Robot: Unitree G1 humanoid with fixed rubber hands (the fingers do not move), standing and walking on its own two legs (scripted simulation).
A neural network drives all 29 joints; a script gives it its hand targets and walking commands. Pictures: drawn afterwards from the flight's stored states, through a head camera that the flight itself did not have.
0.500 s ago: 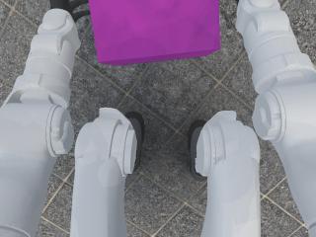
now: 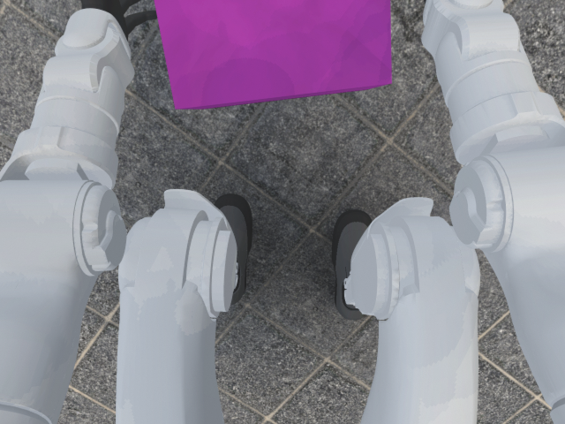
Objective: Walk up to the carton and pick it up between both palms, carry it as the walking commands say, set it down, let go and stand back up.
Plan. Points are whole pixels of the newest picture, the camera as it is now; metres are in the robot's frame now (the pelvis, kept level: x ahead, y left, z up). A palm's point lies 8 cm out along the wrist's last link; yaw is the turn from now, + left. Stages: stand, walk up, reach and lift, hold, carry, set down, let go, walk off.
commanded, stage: set down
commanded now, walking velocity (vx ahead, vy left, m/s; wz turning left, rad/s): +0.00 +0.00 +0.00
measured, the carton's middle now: out of the picture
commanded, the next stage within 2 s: none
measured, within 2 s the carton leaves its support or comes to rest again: neither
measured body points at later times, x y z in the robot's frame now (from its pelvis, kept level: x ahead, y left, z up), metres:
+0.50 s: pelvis +0.00 +0.00 +0.00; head +0.36 +0.01 +0.24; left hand +0.51 +0.22 -0.20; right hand +0.56 -0.13 -0.19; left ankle +0.12 +0.12 -0.32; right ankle +0.10 -0.11 -0.32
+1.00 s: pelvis +0.01 +0.01 +0.00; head +0.38 +0.00 +0.24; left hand +0.51 +0.26 -0.20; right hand +0.56 -0.15 -0.21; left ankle +0.12 +0.12 -0.32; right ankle +0.10 -0.11 -0.32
